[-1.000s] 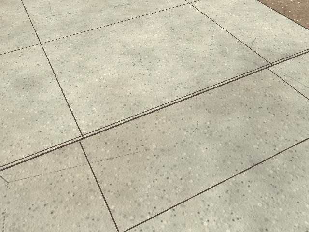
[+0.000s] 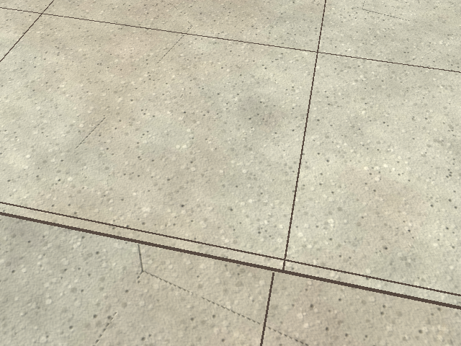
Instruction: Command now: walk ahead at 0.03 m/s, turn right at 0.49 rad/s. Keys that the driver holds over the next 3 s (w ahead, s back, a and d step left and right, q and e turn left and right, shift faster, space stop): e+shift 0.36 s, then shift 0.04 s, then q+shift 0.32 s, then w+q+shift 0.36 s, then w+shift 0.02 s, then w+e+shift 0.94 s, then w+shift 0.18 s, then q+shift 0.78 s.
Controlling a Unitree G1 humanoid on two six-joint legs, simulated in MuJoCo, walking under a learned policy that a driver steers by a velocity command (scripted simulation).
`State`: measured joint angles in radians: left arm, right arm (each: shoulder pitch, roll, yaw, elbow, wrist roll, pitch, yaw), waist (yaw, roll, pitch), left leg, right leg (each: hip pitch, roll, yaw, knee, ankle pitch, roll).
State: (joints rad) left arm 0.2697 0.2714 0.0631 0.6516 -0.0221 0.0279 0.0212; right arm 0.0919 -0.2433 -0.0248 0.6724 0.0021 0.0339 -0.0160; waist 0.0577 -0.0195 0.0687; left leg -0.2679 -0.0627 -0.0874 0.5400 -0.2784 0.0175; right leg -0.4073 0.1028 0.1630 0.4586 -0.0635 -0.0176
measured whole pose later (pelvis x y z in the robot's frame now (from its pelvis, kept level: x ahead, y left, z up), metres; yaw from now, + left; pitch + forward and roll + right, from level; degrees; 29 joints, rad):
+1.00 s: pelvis +0.09 -0.01 +0.00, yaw -3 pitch +2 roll -2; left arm 0.23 0.36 0.11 0.74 0.02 -0.01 -0.01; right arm 0.22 -0.31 -0.08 0.69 -0.01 0.04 0.05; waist 0.00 -0.05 -0.02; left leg -0.29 0.09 0.12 0.62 -0.40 0.09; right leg -0.14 -0.15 -0.33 0.55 -0.38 0.02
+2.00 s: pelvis +0.95 +0.00 -0.05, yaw -29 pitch +3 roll +1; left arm 0.36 0.38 0.08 0.87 0.00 -0.04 0.01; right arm 0.12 -0.30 -0.02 0.70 -0.06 -0.09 -0.01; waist 0.09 -0.04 0.03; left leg -0.38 0.01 0.02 0.59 -0.25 -0.02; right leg -0.27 0.07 0.13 1.35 -0.39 -0.12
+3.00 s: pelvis +1.48 -0.25 -0.04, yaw -9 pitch +2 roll -2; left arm -0.05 0.28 0.05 0.73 0.00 0.00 0.02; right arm 0.24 -0.31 -0.09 0.58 0.01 0.03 -0.04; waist -0.04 0.01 0.09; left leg -0.39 -0.15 -0.14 0.45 -0.07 0.10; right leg -0.55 0.04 0.19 0.95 -0.37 0.06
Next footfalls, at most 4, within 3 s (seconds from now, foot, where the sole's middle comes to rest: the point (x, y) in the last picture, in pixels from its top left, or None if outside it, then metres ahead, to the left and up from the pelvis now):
0.40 right None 0.04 -0.16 -0.77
1.00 left None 0.11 0.09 -0.77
1.42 right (259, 295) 0.60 -0.03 -0.77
1.90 left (230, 174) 1.08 0.09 -0.81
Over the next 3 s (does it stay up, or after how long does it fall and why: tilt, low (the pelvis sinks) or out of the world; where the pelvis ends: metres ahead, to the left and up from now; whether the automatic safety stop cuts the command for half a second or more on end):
stays up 1.48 -0.25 -0.04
